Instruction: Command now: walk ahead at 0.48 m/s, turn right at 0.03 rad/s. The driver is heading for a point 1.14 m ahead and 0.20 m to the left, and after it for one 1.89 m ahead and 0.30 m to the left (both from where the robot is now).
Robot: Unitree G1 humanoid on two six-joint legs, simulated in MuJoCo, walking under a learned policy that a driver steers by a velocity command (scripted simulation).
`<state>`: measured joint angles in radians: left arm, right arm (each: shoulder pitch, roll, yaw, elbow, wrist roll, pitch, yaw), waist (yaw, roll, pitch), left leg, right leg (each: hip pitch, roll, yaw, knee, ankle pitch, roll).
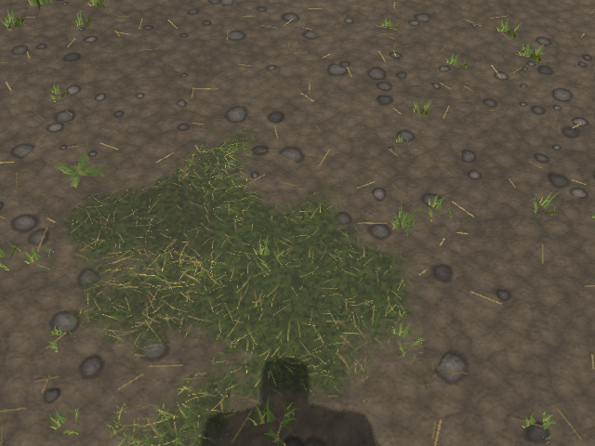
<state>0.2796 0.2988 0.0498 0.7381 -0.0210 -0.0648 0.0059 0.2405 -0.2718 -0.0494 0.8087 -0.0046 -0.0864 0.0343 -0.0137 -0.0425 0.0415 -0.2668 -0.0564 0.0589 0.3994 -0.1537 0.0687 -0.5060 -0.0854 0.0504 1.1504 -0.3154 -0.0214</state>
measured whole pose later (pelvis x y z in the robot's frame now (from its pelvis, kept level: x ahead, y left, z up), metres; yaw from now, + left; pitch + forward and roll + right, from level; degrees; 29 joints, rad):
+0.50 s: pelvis +0.29 -0.07 +0.00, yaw +0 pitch +1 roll +0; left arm 0.26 0.27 0.05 0.74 0.01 -0.08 -0.03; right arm 0.24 -0.31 -0.04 0.83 0.02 -0.08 0.01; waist 0.01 0.04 0.04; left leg -0.47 0.06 -0.03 1.14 -0.33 0.03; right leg -0.30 0.04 -0.05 0.43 -0.16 -0.06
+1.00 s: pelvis +0.57 +0.00 -0.01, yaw +1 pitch +1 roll +0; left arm 0.31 0.30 0.05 0.85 -0.02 -0.08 0.00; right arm 0.17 -0.28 -0.05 0.81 0.00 -0.08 0.04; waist 0.01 -0.03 0.04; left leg -0.36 -0.03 0.05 0.49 -0.16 0.06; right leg -0.37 -0.03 0.04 1.14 -0.39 -0.03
